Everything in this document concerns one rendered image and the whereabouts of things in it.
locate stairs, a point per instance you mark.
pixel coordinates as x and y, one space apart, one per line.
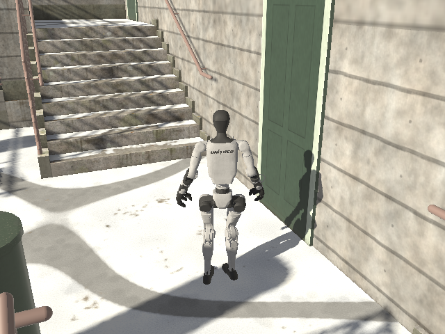
110 100

